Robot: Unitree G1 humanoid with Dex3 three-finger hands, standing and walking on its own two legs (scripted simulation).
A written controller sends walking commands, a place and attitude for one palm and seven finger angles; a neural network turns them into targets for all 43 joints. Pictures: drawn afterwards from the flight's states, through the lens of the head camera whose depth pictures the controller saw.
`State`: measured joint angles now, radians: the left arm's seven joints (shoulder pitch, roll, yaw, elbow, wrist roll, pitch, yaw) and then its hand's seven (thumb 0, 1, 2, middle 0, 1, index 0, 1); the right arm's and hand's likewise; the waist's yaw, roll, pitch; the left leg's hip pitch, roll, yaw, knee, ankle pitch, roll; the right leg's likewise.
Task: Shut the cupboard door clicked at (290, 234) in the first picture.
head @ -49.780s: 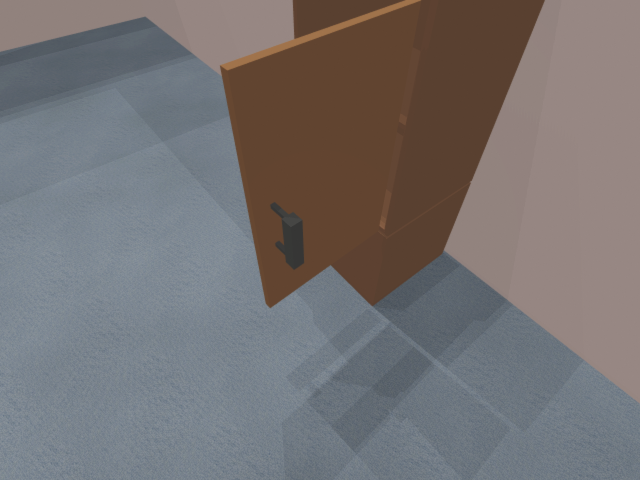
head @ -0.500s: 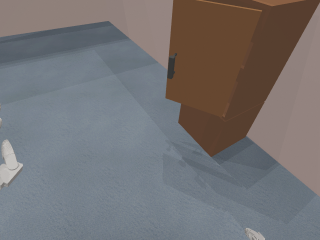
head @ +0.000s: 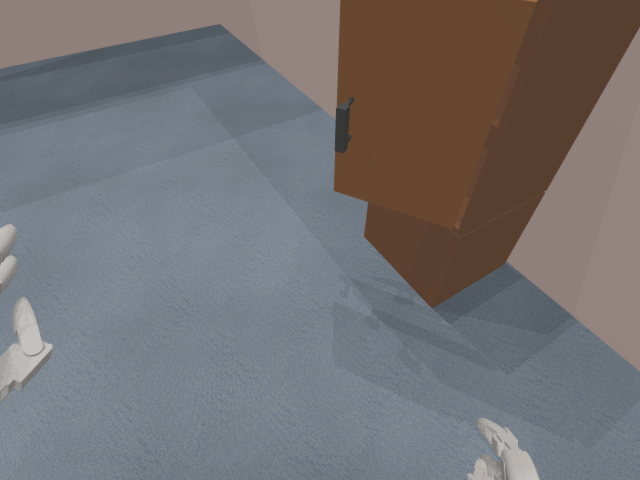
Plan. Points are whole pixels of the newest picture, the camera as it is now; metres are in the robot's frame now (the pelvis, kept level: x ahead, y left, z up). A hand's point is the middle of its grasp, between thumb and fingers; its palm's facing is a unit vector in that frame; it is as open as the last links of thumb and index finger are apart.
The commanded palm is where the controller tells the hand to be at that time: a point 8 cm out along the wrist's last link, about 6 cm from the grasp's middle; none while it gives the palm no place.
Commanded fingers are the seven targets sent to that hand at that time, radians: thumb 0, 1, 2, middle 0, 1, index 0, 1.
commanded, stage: stop stepping back and stand still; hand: left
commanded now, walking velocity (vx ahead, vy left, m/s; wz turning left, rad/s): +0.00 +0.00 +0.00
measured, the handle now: (345, 124) +0.96 -0.02 -0.07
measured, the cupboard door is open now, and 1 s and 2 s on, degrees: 32 32 32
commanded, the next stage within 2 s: let the arm hang, fingers relaxed in 0.10 s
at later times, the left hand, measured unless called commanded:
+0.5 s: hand out of the picture +0.05 +0.19 -0.16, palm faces +0.03 -0.99 -0.17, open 7.1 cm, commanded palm none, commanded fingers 0.00 0.90 0.90 -0.20 -0.30 -0.20 -0.30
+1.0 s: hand out of the picture -0.08 +0.21 -0.17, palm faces +0.02 -0.98 -0.17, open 7.4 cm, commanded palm none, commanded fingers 0.00 0.90 0.90 -0.20 -0.30 -0.20 -0.30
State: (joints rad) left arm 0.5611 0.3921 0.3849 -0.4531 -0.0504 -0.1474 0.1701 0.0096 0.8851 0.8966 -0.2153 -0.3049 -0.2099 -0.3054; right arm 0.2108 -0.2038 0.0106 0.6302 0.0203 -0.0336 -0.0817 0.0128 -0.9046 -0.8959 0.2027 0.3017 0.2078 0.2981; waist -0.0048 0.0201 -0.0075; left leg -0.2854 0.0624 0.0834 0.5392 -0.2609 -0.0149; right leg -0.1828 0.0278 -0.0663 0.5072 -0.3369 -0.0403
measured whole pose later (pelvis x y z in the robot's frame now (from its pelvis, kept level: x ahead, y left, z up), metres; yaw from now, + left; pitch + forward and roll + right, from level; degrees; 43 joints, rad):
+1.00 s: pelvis -0.03 +0.05 +0.01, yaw -1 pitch -2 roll +0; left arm 0.36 0.13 0.00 1.16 0.02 0.01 0.03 0.00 0.91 0.90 -0.20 -0.30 -0.19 -0.30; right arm 0.33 -0.13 -0.01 1.13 -0.01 0.02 -0.03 0.01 -0.91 -0.90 0.20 0.30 0.20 0.30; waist 0.00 0.01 0.02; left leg -0.21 -0.01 0.14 0.40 -0.16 0.06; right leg -0.14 -0.04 -0.02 0.41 -0.24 0.03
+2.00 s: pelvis +0.00 +0.04 +0.01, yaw -1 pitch -1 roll +0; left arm 0.18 0.25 0.01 1.14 0.01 0.00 0.01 0.00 0.91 0.90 -0.20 -0.30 -0.20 -0.30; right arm 0.16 -0.27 -0.01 1.12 -0.01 0.00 -0.02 0.00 -0.91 -0.90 0.20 0.30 0.21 0.30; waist -0.01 0.00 0.04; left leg -0.15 -0.01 0.12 0.34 -0.17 0.04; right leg -0.06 -0.03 -0.03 0.33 -0.24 0.02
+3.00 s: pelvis +0.18 +0.10 -0.01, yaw +1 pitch +1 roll -1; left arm 0.23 0.18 0.09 0.98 0.02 0.06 0.00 0.00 0.91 0.90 -0.20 -0.30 -0.20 -0.30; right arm 0.13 -0.20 -0.04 0.91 -0.01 0.01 -0.05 0.01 -0.91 -0.90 0.20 0.30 0.20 0.30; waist 0.03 -0.02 0.09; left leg -0.29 0.04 0.03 0.57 -0.29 -0.01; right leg -0.40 0.07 0.10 0.62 -0.28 0.00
